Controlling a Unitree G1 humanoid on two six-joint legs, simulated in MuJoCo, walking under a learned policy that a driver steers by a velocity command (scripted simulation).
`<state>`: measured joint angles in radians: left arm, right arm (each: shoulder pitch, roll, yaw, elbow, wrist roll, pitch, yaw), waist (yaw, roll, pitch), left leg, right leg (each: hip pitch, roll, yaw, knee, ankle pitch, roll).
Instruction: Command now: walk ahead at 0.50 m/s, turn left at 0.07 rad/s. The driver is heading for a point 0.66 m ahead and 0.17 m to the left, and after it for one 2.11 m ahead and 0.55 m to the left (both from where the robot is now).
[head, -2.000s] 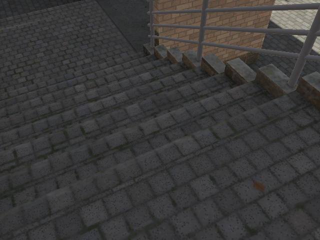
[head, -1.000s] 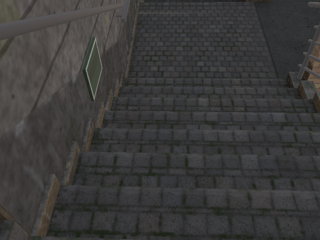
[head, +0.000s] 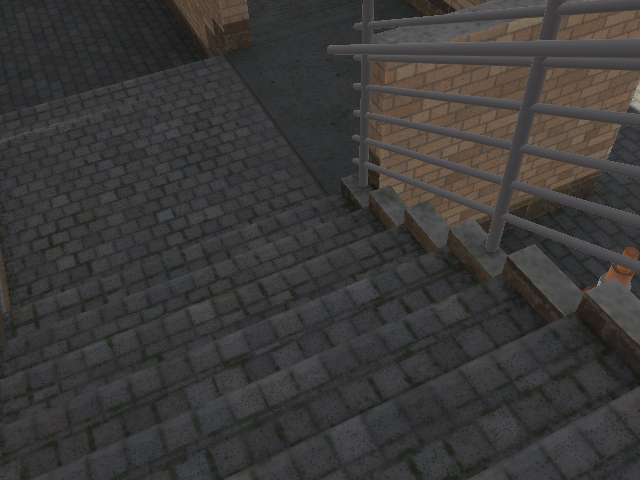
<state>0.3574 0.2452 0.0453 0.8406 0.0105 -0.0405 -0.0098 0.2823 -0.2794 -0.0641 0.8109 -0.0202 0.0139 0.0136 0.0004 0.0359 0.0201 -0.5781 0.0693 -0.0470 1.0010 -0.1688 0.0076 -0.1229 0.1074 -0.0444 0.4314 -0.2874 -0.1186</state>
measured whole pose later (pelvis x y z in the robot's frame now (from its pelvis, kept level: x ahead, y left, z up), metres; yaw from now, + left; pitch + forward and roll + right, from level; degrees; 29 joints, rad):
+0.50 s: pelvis +0.24 +0.04 -0.18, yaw +14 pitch -2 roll +2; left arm 0.31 0.21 0.01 0.89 0.04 -0.02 0.04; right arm 0.33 -0.22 -0.04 0.93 -0.01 -0.01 0.00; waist 0.03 -0.02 0.05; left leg -0.28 -0.15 0.01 0.60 -0.28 0.13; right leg -0.69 -0.05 0.03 1.67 -0.44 -0.01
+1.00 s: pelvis +0.53 +0.00 -0.33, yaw +29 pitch +0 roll +1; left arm 0.16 0.19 0.03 0.81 0.01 -0.06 -0.02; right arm 0.43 -0.30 -0.07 0.86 0.01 0.01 -0.06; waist -0.08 0.06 0.01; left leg -0.50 -0.11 -0.16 1.85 -0.80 0.06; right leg -0.36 -0.01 0.02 0.53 -0.18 -0.01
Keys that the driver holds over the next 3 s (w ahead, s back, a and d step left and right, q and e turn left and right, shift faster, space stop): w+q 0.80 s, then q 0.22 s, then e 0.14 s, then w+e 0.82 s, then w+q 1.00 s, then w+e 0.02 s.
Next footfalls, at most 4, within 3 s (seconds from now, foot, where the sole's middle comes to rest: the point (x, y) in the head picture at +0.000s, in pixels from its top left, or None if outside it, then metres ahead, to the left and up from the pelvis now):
0.34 left None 0.29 0.10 -0.94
0.92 right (364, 470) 0.68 -0.05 -1.10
1.48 left None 0.60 0.11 -1.10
2.04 right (345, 385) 1.02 -0.01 -1.27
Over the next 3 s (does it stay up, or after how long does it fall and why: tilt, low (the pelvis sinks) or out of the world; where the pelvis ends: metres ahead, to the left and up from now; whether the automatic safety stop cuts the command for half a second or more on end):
stays up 1.28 0.21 -0.67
